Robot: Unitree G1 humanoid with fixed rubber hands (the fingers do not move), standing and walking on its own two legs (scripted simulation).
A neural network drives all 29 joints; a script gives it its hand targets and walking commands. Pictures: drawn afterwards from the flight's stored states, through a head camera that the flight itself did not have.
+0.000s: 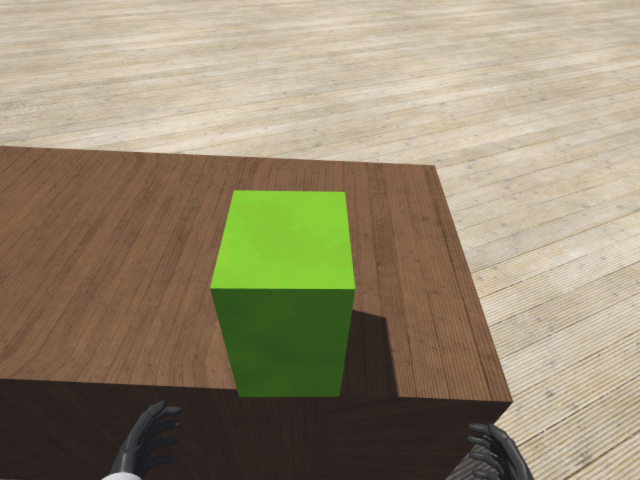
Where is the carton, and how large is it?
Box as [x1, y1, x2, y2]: [210, 190, 354, 396]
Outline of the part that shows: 234,190 210,289 239,396 339,396 354,293 354,282 344,192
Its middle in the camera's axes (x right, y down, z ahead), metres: -0.05 +0.09 +0.60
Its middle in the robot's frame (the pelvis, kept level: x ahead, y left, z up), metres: +0.40 +0.08 -0.01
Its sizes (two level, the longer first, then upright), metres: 0.187 0.166 0.282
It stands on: a pedestal, 0.63 m high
